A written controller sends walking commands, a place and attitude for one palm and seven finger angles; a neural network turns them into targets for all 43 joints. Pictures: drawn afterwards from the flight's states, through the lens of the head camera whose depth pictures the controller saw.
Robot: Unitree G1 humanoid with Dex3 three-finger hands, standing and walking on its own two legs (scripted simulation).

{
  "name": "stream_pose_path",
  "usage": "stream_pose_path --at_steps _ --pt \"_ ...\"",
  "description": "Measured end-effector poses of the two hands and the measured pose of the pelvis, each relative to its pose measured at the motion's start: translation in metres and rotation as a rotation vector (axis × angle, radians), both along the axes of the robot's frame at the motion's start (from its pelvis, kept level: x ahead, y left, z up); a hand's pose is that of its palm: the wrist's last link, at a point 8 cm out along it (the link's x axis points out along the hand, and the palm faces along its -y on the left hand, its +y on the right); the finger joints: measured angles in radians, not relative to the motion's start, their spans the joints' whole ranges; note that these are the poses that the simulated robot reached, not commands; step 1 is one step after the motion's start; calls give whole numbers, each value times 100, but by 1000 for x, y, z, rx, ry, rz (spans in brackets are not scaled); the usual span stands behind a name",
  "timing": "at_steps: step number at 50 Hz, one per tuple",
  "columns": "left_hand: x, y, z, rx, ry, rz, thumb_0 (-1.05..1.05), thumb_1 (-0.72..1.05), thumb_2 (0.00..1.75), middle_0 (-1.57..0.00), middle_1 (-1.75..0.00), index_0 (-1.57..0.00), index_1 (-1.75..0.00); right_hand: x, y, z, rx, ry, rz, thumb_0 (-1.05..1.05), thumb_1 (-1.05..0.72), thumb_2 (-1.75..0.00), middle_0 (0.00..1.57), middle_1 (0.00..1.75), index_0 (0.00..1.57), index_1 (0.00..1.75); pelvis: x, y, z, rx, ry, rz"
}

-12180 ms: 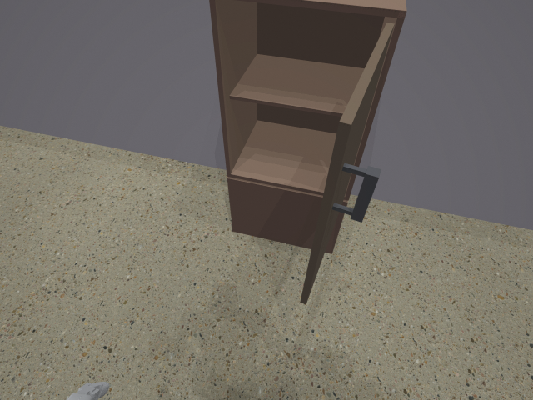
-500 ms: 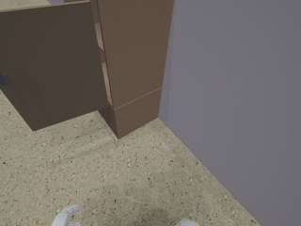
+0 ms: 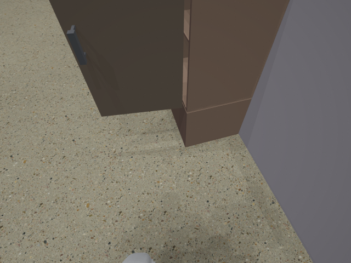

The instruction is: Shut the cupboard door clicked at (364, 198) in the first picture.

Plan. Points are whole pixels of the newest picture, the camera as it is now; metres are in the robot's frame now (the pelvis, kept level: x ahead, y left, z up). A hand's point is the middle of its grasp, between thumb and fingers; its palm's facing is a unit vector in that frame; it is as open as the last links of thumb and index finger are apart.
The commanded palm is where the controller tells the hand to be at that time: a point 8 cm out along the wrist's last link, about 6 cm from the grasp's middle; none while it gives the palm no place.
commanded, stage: turn to face it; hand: left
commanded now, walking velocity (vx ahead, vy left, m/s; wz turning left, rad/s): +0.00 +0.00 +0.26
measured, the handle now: (78, 45) +0.78 +0.41 +0.04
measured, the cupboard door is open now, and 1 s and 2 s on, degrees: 82 82 82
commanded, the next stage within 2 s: take the last steps up to it in 0.14 s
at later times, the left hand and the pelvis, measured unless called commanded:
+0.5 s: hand out of the picture +0.04 +0.23 -0.15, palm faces +0.13 -0.96 -0.23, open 7.4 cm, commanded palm none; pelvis +0.00 +0.02 +0.00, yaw +7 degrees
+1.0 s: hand out of the picture -0.04 +0.15 -0.15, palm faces +0.31 -0.94 -0.16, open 7.4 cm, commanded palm none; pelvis +0.12 +0.05 +0.00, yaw +10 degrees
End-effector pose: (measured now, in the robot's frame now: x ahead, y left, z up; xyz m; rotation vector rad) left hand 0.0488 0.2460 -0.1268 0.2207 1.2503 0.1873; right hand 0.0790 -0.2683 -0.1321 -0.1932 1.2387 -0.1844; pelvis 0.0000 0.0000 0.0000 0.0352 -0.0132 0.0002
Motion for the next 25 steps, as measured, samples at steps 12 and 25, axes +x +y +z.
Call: stream_pose_path --at_steps 12,25 --pt "-70 60 -19 -24 125 169 1 91 90 -20 -30 -19 -30 60 74 27 -38 -141 183 0 -91 -90 20 30 20 30 -6 38 2 -60 -11 78" --pt "-19 26 4 -30 -40 106 1 91 90 -20 -30 -19 -30 -17 62 -5 57 -1 96 0 -92 -90 20 30 21 30 -2 22 4 -26 -17 117"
